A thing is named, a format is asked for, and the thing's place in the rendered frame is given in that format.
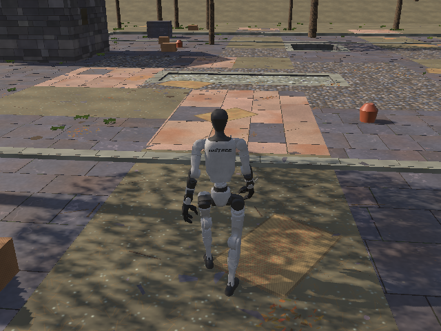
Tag robot right hand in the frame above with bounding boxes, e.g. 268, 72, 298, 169
238, 186, 254, 200

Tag robot left hand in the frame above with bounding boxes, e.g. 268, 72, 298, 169
182, 203, 198, 223

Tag robot right upper arm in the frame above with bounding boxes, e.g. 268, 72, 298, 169
234, 138, 251, 175

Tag left robot thigh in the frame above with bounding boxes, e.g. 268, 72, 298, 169
198, 191, 212, 230

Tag right robot forearm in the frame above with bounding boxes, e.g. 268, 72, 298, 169
243, 165, 254, 189

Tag robot left upper arm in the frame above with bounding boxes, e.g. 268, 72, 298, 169
190, 139, 206, 179

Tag left robot foot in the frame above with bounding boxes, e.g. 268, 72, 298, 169
203, 253, 214, 269

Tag left robot forearm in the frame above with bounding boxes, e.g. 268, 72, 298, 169
183, 168, 197, 205

